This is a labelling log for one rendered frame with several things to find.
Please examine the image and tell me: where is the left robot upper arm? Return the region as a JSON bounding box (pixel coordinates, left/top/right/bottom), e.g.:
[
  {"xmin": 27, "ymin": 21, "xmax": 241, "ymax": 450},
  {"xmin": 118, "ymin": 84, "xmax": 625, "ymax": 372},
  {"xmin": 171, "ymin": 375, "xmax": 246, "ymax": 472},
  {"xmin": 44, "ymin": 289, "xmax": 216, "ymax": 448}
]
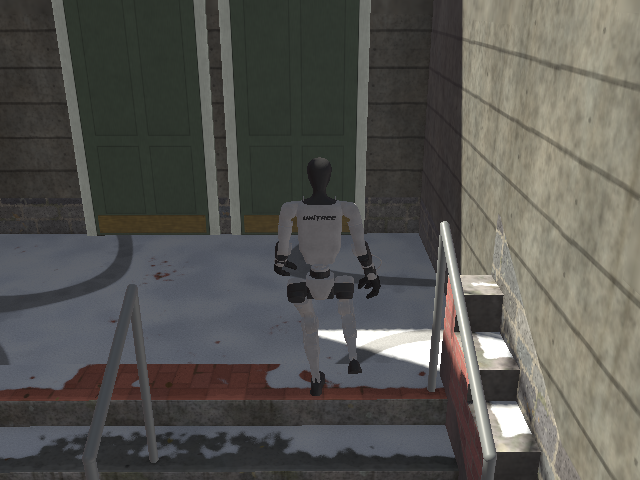
[{"xmin": 277, "ymin": 201, "xmax": 299, "ymax": 256}]

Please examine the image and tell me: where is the right robot hand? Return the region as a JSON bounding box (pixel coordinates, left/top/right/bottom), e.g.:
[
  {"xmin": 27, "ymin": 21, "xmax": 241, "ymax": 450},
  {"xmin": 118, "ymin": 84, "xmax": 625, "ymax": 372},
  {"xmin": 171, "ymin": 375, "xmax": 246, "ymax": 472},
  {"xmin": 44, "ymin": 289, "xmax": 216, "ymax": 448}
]
[{"xmin": 358, "ymin": 275, "xmax": 381, "ymax": 299}]

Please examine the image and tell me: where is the left robot hand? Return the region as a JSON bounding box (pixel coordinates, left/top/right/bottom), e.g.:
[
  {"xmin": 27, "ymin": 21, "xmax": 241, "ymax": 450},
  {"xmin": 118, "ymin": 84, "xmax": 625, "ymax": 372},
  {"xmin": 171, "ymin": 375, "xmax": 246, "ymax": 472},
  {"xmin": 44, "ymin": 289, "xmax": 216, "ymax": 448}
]
[{"xmin": 274, "ymin": 260, "xmax": 297, "ymax": 276}]

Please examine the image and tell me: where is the right robot foot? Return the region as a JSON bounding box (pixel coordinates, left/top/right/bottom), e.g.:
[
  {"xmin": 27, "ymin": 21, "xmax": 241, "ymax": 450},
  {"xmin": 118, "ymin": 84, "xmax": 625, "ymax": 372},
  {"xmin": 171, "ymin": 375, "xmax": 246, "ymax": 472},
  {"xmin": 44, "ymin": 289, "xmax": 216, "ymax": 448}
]
[{"xmin": 348, "ymin": 359, "xmax": 362, "ymax": 374}]

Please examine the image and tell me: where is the right robot upper arm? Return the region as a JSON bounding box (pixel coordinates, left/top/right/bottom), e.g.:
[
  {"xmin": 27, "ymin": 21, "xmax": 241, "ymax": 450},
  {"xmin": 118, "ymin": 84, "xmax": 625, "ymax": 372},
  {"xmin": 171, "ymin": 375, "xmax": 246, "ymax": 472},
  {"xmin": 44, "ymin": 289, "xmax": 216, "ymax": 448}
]
[{"xmin": 340, "ymin": 201, "xmax": 367, "ymax": 257}]

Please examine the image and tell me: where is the humanoid robot head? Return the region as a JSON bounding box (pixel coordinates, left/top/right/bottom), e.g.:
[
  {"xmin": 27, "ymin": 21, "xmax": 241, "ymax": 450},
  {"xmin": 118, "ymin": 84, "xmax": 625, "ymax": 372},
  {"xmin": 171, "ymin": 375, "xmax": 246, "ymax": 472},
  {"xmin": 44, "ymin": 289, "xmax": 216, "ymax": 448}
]
[{"xmin": 302, "ymin": 157, "xmax": 337, "ymax": 205}]

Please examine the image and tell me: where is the robot left forearm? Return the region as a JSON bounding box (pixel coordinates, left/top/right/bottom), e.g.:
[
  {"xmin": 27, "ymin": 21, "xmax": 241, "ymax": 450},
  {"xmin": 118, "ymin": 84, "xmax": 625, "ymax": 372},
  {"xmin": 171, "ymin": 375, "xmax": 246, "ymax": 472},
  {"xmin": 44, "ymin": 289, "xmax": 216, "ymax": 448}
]
[{"xmin": 274, "ymin": 241, "xmax": 288, "ymax": 267}]

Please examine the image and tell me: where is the robot right forearm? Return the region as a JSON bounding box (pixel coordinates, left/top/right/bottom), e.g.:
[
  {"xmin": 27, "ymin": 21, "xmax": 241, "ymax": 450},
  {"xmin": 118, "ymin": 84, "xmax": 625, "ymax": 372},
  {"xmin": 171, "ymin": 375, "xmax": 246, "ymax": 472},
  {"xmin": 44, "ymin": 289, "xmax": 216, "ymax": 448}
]
[{"xmin": 357, "ymin": 241, "xmax": 378, "ymax": 280}]

